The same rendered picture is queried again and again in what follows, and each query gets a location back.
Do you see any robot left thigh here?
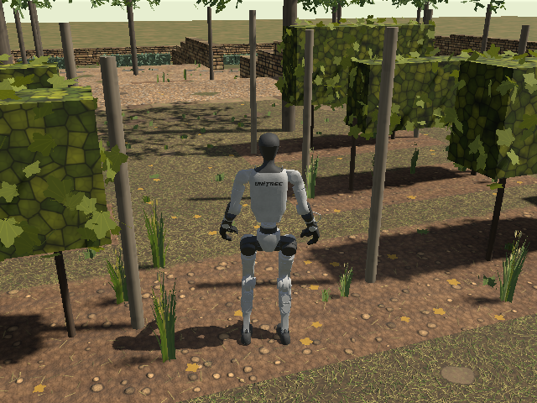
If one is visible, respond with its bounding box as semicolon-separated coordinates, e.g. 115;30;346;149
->
240;234;257;291

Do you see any robot right upper arm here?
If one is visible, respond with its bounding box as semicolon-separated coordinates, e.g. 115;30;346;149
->
286;170;310;215

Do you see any robot right hand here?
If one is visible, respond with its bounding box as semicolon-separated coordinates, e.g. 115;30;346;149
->
300;226;320;245

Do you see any robot left hand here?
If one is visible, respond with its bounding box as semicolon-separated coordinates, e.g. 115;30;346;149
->
219;225;238;241

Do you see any robot left upper arm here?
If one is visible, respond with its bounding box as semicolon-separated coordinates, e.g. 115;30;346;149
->
228;169;252;215

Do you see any robot left foot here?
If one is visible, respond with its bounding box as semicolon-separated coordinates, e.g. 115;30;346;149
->
241;324;253;345

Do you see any left robot forearm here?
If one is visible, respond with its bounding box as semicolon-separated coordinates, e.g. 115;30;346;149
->
222;202;236;229

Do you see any right robot forearm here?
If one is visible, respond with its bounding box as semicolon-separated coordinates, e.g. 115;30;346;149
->
301;202;317;232

